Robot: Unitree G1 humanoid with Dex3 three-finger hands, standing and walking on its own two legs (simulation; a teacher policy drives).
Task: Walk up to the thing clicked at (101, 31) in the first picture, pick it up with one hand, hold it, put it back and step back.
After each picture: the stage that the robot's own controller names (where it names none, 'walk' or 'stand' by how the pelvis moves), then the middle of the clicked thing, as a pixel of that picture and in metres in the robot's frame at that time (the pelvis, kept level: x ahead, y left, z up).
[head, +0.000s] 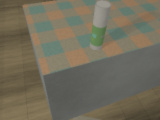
stand; (99, 27) +0.68 -0.11 +0.02
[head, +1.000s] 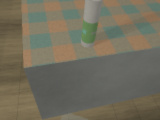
walk; (90, 23) +0.65 -0.06 +0.05
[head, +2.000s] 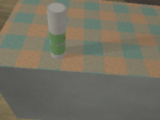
walk; (57, 34) +0.57 +0.14 +0.04
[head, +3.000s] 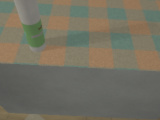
walk; (31, 23) +0.55 +0.20 +0.08
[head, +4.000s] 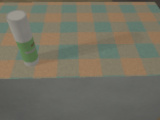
stand; (25, 41) +0.54 +0.23 +0.04
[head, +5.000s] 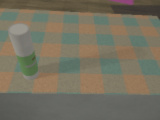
stand; (25, 54) +0.49 +0.21 +0.03
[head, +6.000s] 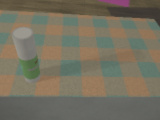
stand; (28, 58) +0.48 +0.20 +0.02
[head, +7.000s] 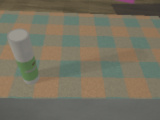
stand; (25, 59) +0.47 +0.21 +0.02
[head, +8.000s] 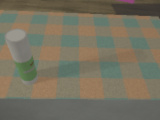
stand; (24, 60) +0.46 +0.22 +0.02
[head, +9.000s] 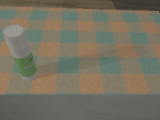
rise first; (22, 55) +0.47 +0.23 +0.02
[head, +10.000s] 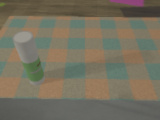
go down; (31, 61) +0.47 +0.22 +0.02
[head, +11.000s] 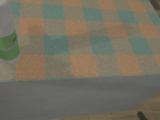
go down; (3, 33) +0.48 +0.20 +0.07
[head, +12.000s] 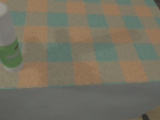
approach; (5, 42) +0.47 +0.21 +0.07
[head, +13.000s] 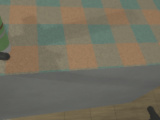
close in; out of the picture +0.49 +0.22 +0.11
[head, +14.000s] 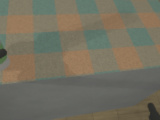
lift; out of the picture +0.46 +0.23 +0.11
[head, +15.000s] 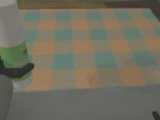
lift; (13, 48) +0.38 +0.17 +0.18
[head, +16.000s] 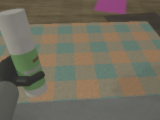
hold; (25, 56) +0.35 +0.15 +0.19
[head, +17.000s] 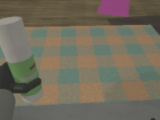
hold; (22, 63) +0.34 +0.16 +0.18
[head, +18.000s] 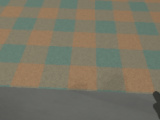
walk; out of the picture +0.25 +0.24 -0.51
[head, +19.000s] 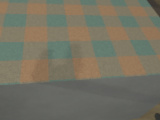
go down; out of the picture -0.21 +0.21 -0.64
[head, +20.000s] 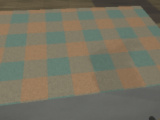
hold; out of the picture -0.24 +0.22 -0.70
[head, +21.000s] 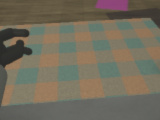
lower; out of the picture -0.22 +0.25 -0.73
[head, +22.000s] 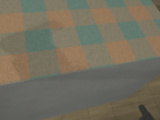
lower; out of the picture -0.22 +0.24 -0.66
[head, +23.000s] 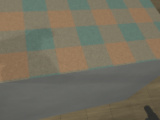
lower; out of the picture -0.22 +0.27 -0.66
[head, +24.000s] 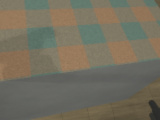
lower; out of the picture -0.21 +0.29 -0.66
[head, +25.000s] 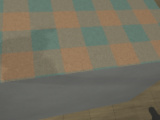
open; out of the picture -0.22 +0.30 -0.66
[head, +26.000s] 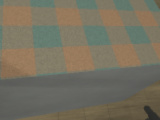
sink last; out of the picture -0.22 +0.31 -0.67
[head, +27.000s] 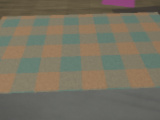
sink last; out of the picture -0.20 +0.37 -0.69
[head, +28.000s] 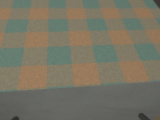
stand; out of the picture -0.24 +0.39 -0.68
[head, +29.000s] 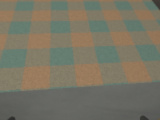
stand; out of the picture -0.24 +0.40 -0.67
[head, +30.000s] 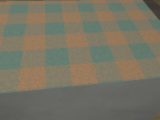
stand; out of the picture -0.24 +0.43 -0.67
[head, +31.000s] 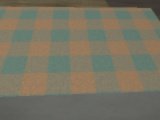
walk; out of the picture -0.21 +0.52 -0.72
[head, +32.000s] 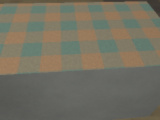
walk; out of the picture -0.10 +0.47 -0.73
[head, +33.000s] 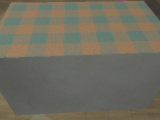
stand; out of the picture +0.04 +0.53 -0.73
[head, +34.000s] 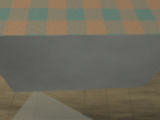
walk; out of the picture +0.05 +0.52 -0.73
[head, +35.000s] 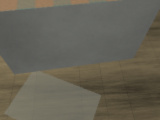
walk; out of the picture +0.23 +0.59 -0.72
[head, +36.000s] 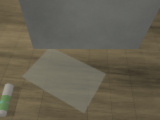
walk; (5, 99) +0.59 +0.57 -0.72
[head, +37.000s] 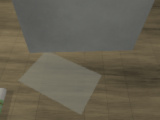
stand; out of the picture +0.58 +0.64 -0.72
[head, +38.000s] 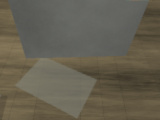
stand; out of the picture +0.61 +0.65 -0.75
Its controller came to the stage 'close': yes
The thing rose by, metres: 0.22
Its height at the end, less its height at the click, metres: -0.76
